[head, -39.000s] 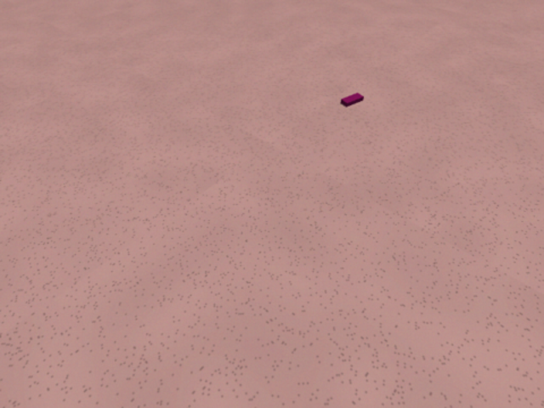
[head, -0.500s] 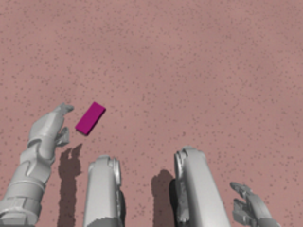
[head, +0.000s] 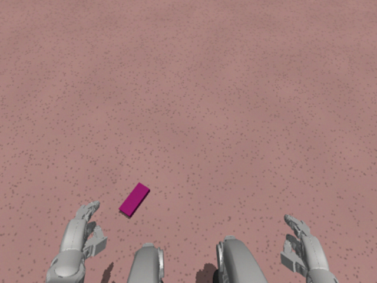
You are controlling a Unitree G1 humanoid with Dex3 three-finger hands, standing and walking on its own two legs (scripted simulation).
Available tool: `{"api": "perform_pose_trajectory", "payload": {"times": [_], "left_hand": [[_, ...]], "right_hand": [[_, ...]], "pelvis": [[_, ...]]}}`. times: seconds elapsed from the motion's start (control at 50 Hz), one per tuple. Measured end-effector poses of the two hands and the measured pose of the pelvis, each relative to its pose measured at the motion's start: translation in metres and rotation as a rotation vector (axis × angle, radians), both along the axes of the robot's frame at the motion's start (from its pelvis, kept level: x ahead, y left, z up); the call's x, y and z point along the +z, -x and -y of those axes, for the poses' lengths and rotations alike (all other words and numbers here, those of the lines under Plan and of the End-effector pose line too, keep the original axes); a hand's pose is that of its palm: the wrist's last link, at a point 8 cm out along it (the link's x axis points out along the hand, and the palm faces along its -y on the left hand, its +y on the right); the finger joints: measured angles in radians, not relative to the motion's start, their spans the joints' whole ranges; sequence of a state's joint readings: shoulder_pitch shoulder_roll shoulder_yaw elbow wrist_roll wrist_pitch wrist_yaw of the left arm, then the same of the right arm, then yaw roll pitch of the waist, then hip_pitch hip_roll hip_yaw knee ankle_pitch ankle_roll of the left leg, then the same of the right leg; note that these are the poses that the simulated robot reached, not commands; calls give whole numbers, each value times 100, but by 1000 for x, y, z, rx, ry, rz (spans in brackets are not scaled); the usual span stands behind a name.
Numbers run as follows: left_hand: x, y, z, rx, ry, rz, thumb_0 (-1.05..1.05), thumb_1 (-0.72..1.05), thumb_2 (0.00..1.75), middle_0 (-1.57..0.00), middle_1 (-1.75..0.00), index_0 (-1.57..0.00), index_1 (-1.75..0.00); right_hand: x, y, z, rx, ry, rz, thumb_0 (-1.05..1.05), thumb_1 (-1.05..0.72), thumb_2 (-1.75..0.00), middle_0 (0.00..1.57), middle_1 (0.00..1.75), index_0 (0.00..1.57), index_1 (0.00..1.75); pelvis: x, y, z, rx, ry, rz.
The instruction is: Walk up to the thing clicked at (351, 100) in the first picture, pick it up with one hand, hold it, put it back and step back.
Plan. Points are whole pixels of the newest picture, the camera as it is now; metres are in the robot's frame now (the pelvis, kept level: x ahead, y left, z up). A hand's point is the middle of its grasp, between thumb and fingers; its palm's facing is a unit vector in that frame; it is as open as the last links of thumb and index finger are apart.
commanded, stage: home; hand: left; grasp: from above
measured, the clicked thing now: (135, 199) +0.50 +0.22 -0.61
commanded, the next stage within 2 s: none
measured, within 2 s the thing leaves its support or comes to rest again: neither
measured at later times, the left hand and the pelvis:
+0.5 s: hand (69, 258) +0.20 +0.19 +0.05, palm faces +0.08 -0.97 -0.21, open 7.4 cm; pelvis +0.05 +0.01 +0.10, yaw +2 degrees
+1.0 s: hand (72, 258) +0.20 +0.19 +0.05, palm faces +0.07 -0.98 -0.21, open 7.4 cm; pelvis +0.04 +0.01 +0.10, yaw +1 degrees
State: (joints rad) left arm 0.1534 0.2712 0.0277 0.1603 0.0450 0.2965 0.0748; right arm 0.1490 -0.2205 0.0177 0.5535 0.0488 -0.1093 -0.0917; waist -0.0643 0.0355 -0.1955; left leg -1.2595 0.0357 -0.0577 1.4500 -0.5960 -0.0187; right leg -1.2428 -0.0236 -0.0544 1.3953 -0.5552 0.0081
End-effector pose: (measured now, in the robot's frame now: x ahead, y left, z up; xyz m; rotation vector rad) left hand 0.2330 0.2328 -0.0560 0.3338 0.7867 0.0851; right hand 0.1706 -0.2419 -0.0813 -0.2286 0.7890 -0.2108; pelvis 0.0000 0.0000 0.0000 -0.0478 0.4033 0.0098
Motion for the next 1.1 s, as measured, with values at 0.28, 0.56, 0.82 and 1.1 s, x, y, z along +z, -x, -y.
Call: {"api": "perform_pose_trajectory", "payload": {"times": [0.28,0.56,0.82,1.1], "left_hand": [[109,31,-1,132,114,-2,1,90,90,-20,-30,-21,-30],[133,51,-10,140,129,-7,1,90,90,-20,-30,-21,-29],[133,51,-8,127,129,1,1,89,89,-20,-30,-20,-29],[133,48,-4,121,123,0,1,90,90,-20,-30,-21,-29]], "right_hand": [[98,0,-2,-56,55,103,1,-90,-89,20,30,21,30],[128,-31,-17,9,52,240,1,-90,-89,20,30,21,30],[124,-25,-15,21,60,213,1,-90,-89,20,30,21,30],[116,-13,-6,-9,61,178,1,-90,-89,20,30,21,30]], "pelvis": [[82,-37,-4,18,2,164],[97,-44,-9,29,-4,233],[97,-41,-8,26,-4,240],[96,-43,-5,21,-7,236]]}}
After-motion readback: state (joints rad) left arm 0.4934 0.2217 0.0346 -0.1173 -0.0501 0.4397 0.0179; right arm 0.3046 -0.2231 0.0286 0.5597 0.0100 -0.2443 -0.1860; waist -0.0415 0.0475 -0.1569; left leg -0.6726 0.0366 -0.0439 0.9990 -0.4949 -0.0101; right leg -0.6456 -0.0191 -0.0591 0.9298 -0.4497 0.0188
